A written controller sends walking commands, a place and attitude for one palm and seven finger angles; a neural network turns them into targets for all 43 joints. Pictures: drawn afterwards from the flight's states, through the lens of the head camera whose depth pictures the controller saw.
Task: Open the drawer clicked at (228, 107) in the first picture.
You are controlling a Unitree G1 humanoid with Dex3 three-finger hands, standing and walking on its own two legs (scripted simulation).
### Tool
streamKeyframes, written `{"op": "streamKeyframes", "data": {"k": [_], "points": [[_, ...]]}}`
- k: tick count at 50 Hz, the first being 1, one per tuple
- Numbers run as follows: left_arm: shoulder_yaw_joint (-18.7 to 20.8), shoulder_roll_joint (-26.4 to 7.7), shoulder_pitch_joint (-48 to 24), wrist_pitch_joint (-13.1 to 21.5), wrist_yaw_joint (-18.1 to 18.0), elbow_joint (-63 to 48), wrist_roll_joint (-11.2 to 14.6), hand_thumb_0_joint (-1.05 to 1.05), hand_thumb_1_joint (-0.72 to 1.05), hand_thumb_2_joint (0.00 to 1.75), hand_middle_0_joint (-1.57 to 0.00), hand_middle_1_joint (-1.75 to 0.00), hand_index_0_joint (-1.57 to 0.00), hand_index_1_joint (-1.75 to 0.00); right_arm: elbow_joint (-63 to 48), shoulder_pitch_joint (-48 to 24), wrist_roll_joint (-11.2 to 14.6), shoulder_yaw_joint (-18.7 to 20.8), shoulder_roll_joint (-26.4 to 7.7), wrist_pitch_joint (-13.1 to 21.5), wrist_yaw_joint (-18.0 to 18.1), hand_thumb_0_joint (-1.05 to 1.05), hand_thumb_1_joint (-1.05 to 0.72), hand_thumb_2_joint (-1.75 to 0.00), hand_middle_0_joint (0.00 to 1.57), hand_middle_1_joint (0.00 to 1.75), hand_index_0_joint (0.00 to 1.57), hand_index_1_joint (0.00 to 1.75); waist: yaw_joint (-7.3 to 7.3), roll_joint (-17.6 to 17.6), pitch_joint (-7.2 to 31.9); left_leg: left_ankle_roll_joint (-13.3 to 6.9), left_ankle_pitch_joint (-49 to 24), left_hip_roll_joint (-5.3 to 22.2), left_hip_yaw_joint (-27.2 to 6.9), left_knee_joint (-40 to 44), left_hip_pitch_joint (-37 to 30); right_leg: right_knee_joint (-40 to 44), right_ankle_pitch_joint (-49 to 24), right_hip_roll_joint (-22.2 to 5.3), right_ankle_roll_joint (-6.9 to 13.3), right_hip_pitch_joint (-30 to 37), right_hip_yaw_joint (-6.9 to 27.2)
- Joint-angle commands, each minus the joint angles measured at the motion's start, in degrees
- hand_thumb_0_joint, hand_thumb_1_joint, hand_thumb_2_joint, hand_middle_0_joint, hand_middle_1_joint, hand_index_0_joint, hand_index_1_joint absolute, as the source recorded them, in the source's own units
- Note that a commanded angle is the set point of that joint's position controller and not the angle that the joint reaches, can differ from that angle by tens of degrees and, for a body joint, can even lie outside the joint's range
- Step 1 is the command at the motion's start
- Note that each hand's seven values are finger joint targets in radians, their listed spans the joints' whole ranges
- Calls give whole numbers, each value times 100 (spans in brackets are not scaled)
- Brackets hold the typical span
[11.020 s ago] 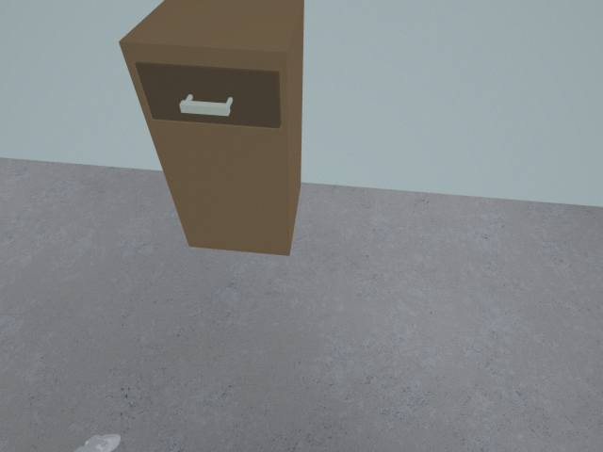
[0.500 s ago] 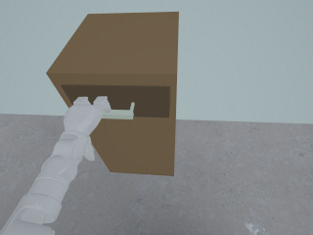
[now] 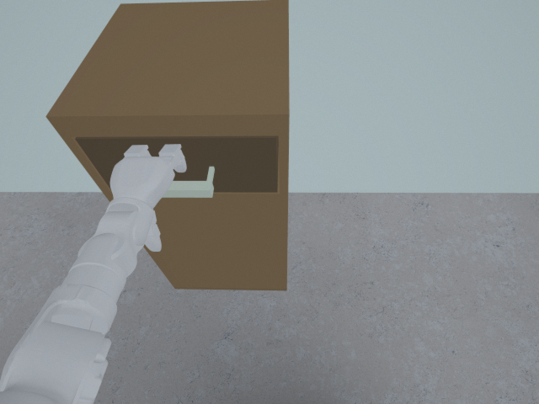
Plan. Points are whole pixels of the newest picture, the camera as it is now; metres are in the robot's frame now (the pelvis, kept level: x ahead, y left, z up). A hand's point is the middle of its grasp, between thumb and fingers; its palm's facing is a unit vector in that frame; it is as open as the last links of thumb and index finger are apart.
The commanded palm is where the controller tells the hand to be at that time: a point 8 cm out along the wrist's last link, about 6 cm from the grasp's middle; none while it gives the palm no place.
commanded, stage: move the hooked fingers above the handle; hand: left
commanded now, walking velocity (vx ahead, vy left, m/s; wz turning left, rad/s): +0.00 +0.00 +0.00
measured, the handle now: (182, 180) +0.53 +0.20 -0.04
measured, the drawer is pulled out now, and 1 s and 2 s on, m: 0.00 0.00 0.00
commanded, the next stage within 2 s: lower the fingers behind the handle in 1.24 s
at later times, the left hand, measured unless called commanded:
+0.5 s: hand (182, 177) +0.49 +0.17 +0.02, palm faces -0.04 -0.03 -1.00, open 13.8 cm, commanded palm +0.47 +0.19 +0.07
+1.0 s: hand (176, 183) +0.48 +0.18 +0.02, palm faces -0.04 -0.03 -1.00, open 13.8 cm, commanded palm +0.47 +0.19 +0.07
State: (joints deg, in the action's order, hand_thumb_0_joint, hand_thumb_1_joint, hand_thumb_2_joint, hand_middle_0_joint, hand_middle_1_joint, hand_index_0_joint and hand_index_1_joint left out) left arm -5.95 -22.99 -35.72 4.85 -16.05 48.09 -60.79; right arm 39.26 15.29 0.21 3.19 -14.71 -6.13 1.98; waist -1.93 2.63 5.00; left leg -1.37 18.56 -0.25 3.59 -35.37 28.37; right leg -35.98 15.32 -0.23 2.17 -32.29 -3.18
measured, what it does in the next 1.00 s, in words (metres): stands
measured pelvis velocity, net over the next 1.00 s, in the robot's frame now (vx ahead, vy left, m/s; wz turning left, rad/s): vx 0.00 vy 0.01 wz -0.01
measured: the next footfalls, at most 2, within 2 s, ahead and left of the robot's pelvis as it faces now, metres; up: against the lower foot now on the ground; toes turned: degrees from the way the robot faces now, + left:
none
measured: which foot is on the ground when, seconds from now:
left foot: down 0.00-1.00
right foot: down 0.00-1.00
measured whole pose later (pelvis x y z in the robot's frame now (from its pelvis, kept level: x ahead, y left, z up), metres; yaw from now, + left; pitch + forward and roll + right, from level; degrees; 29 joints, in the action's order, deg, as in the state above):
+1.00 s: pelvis +0.00 +0.01 -0.01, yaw +0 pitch +17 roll +0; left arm -6.3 -22.4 -46.6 3.7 -20.4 60.1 -62.2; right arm 40.6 19.1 -1.3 3.2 -14.8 -5.5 1.1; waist -5.6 2.8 7.0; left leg -2.1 21.1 0.1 3.5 -41.2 37.5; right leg -39.7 16.6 -0.1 1.5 -40.5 -3.1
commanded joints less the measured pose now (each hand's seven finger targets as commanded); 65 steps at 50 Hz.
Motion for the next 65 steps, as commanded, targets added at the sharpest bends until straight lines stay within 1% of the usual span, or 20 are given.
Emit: {"op": "streamKeyframes", "data": {"k": [1, 12, 19, 21, 24, 27, 29, 30, 35, 38, 42, 46, 47, 49, 52, 56, 58, 59, 62, 65], "points": [[434, -1154, -2715, -21, -396, -804, -54, 0, -50, 30, -30, -120, -30, -120, -453, 374, -19, 306, -735, 136, -1, 0, -90, -90, 20, 30, 20, 30, -153, -249, 2089, -113, -1627, -214, -219, 174, -525, 255, -1459, 130, 17, 1156, 296], [477, -1228, -3383, -270, -611, -33, -148, 0, -50, 30, -30, -120, -30, -120, -334, 715, -92, 304, -793, 124, -56, 0, -90, -90, 20, 30, 20, 30, -300, -161, 2395, -112, -1728, -187, -242, -19, -296, 75, -1520, 185, 20, 937, 282], [223, -940, -4005, -284, -661, 319, -176, 0, -50, 30, -30, -120, -30, -120, -210, 964, -133, 327, -834, 170, -86, 0, -90, -90, 20, 30, 20, 30, -589, -132, 2395, -97, -1769, -126, -369, -208, -292, -36, -1322, 234, 20, 370, 213], [372, -1162, -4147, -295, -721, 439, -192, 0, -50, 30, -30, -120, -30, -120, -135, 1070, -155, 328, -886, 188, -92, 0, -90, -90, 20, 30, 20, 30, -623, -101, 2513, -98, -1719, -112, -395, -281, -262, -109, -1236, 240, 12, 249, 215], [718, -1557, -4029, -329, -778, 416, -186, 0, -50, 30, -30, -120, -30, -120, -178, 1084, -195, 308, -910, 155, -112, 0, -90, -90, 20, 30, 20, 30, -462, -44, 2912, -99, -1986, -138, -342, -344, -173, -220, -1581, 243, 21, 594, 238], [712, -1582, -3783, -506, -789, 617, -218, 0, -50, 30, -30, -120, -30, -120, -185, 1058, -168, 282, -913, 89, -117, 0, -90, -90, 20, 30, 20, 30, -457, -212, 2639, -106, -1980, -112, -296, -321, 34, -204, -1653, 244, 1, 624, 224], [557, -1409, -3872, -586, -789, 662, -197, 0, -50, 30, -30, -120, -30, -120, -217, 1005, -135, 268, -901, 65, -110, 0, -90, -90, 20, 30, 20, 30, -508, -255, 2490, -113, -1751, -128, -279, -250, 138, -122, -1498, 237, -6, 615, 220], [591, -1517, -3884, -620, -793, 683, -190, 0, -50, 30, -30, -120, -30, -120, -189, 1025, -133, 262, -923, 69, -99, 0, -90, -90, 20, 30, 20, 30, -521, -195, 2419, -127, -1648, -125, -248, -228, 165, -93, -1448, 227, -19, 611, 241], [756, -1779, -3727, -597, -717, 487, -192, 0, -50, 30, -30, -120, -30, -120, -266, 979, -119, 236, -907, 31, -55, 0, -90, -90, 20, 30, 20, 30, -371, -105, 2706, -129, -1693, -132, -219, -182, 77, -98, -1534, 205, -19, 902, 283], [541, -1463, -3542, -514, -617, 430, -158, 0, -50, 30, -30, -120, -30, -120, -331, 934, -95, 254, -878, 54, -23, 0, -90, -90, 20, 30, 20, 30, -399, -137, 2530, -130, -1641, -113, -206, -148, 12, -28, -1490, 207, -22, 829, 280], [186, -987, -3685, -275, -518, 245, -103, 0, -50, 30, -30, -120, -30, -120, -322, 1002, -80, 298, -855, 123, -12, 0, -90, -90, 20, 30, 20, 30, -559, -208, 2338, -138, -1505, -75, -307, -160, -252, 71, -1181, 229, -25, 461, 246], [243, -1009, -3976, -31, -639, -133, -100, 0, -50, 30, -30, -120, -30, -120, -241, 1062, -145, 337, -837, 148, -21, 0, -90, -90, 20, 30, 20, 30, -584, 26, 2639, -113, -1767, -75, -388, -257, -558, -5, -1269, 224, -13, 368, 239], [382, -1163, -3923, -33, -703, -78, -136, 0, -50, 30, -30, -120, -30, -120, -208, 1051, -155, 332, -842, 139, -28, 0, -90, -90, 20, 30, 20, 30, -544, 72, 2632, -101, -1802, -78, -389, -277, -531, -35, -1275, 227, -1, 349, 229], [276, -1006, -4024, -116, -814, 38, -159, 0, -50, 30, -30, -120, -30, -120, -178, 1008, -163, 308, -820, 125, -61, 0, -90, -90, 20, 30, 20, 30, -595, 31, 2477, -88, -1853, -101, -411, -293, -408, -55, -1315, 236, 13, 291, 198], [445, -1198, -3897, -356, -941, 234, -179, 0, -50, 30, -30, -120, -30, -120, -163, 955, -168, 290, -844, 90, -101, 0, -90, -90, 20, 30, 20, 30, -518, 60, 2570, -88, -1878, -131, -332, -300, -321, -75, -1433, 236, 4, 441, 212], [520, -1351, -3796, -604, -812, 383, -182, 0, -50, 30, -30, -120, -30, -120, -206, 918, -140, 267, -851, 33, -88, 0, -90, -90, 20, 30, 20, 30, -450, -9, 2745, -89, -2102, -139, -273, -280, -251, -119, -1808, 219, -4, 801, 228], [309, -1034, -3675, -593, -662, 268, -98, 0, -50, 30, -30, -120, -30, -120, -271, 920, -134, 295, -823, 20, -89, 0, -90, -90, 20, 30, 20, 30, -466, -48, 2793, -96, -2258, -120, -245, -266, -393, -54, -1983, 222, -23, 891, 239], [479, -1216, -3559, -535, -597, 272, -62, 0, -50, 30, -30, -120, -30, -120, -267, 922, -133, 289, -831, 1, -69, 0, -90, -90, 20, 30, 20, 30, -435, -201, 2860, -109, -2367, -117, -243, -275, -374, -65, -2139, 215, -24, 1068, 257], [455, -1252, -3216, -455, -447, 365, -66, 0, -50, 30, -30, -120, -30, -120, -304, 880, -89, 254, -855, -15, -23, 0, -90, -90, 20, 30, 20, 30, -396, -455, 2383, -134, -1969, -144, -181, -154, -16, 29, -2040, 191, -49, 1142, 283], [375, -1172, -3317, -238, -433, 73, -102, 0, -50, 30, -30, -120, -30, -120, -334, 875, -95, 271, -824, 11, -1, 0, -90, -90, 20, 30, 20, 30, -421, -250, 2367, -136, -1888, -143, -205, -152, -131, 41, -1874, 185, -29, 1009, 304]]}}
